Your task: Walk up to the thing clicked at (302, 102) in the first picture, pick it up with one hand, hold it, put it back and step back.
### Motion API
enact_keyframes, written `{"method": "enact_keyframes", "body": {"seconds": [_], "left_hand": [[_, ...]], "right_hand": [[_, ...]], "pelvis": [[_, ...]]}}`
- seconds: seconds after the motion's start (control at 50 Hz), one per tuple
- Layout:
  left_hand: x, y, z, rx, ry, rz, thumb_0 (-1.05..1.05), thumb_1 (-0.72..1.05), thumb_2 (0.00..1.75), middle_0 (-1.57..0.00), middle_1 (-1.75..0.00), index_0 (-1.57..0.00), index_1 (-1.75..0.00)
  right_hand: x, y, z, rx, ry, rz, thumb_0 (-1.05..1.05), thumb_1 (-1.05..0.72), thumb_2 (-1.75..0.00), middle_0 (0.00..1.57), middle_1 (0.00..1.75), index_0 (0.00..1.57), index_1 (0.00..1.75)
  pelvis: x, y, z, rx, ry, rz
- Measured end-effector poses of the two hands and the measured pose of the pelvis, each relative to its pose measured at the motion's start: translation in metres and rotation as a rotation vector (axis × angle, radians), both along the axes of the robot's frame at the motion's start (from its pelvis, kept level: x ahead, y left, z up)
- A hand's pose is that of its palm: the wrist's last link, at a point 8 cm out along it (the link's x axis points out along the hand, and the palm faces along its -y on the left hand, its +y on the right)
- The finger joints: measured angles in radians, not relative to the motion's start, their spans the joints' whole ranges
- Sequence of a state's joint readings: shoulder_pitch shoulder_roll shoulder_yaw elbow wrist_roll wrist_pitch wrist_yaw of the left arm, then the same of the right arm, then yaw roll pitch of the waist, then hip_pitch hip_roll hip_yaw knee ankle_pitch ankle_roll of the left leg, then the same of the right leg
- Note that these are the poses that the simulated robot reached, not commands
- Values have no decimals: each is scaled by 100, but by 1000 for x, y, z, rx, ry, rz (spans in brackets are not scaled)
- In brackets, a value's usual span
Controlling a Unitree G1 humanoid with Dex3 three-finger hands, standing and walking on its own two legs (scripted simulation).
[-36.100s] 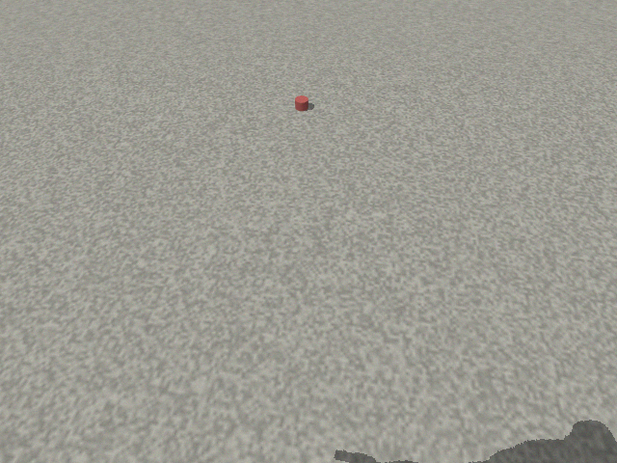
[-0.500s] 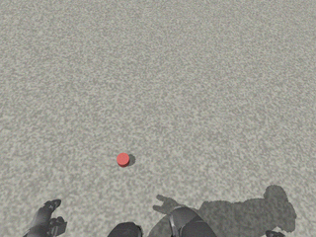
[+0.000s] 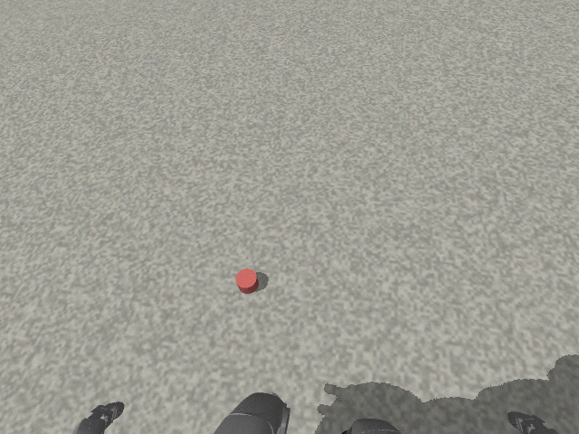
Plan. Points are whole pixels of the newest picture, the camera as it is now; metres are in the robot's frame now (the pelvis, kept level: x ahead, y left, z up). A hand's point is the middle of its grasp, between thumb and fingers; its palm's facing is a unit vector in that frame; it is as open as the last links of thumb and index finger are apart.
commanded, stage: step back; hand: left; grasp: from above
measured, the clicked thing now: (247, 281) +0.64 +0.24 -0.74
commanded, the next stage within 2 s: none
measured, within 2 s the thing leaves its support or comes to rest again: neither
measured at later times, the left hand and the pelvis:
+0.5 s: hand out of the picture -0.09 +0.29 -0.16, palm faces +0.00 -0.93 -0.37, open 7.4 cm; pelvis -0.17 +0.01 +0.00, yaw +0 degrees
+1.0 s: hand out of the picture -0.24 +0.26 -0.15, palm faces +0.06 -0.92 -0.40, open 7.4 cm; pelvis -0.36 -0.02 -0.01, yaw +5 degrees
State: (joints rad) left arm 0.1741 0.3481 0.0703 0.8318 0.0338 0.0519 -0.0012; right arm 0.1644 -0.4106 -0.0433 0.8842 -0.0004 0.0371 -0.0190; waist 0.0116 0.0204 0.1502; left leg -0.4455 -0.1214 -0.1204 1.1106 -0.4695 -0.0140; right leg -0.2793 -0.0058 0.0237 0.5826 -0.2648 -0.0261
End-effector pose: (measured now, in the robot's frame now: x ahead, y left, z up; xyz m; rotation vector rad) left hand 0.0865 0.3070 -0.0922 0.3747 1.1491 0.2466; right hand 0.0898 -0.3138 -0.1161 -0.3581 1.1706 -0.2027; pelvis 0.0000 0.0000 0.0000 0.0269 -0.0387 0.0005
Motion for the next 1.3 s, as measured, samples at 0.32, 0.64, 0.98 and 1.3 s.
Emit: {"method": "enact_keyframes", "body": {"seconds": [0.32, 0.64, 0.98, 1.3], "left_hand": [[-95, 23, -27, -68, -49, 40, 1, 90, 90, -21, -30, -20, -30], [-259, -4, -31, -17, 93, 6, 1, 90, 90, -21, -30, -20, -30], [-333, -6, -21, -4, -92, 26, 1, 90, 90, -21, -30, -20, -30], [-481, -43, -27, -46, 56, 29, 1, 90, 90, -21, -30, -20, -30]], "right_hand": [[-105, 31, 21, -54, 30, 76, 1, -90, -90, 20, 30, 21, 30], [-186, -9, 6, -24, -138, 49, 0, -90, -90, 20, 30, 21, 30], [-367, -13, -7, -43, 107, 63, 1, -90, -90, 20, 30, 21, 29], [-420, -39, 12, -25, -89, 57, 1, -90, -90, 20, 30, 21, 30]], "pelvis": [[-108, 18, -2, -51, -13, 60], [-234, -16, -18, -61, -15, -35], [-353, -21, -17, 12, -14, 79], [-443, -47, -9, -55, -11, 5]]}}
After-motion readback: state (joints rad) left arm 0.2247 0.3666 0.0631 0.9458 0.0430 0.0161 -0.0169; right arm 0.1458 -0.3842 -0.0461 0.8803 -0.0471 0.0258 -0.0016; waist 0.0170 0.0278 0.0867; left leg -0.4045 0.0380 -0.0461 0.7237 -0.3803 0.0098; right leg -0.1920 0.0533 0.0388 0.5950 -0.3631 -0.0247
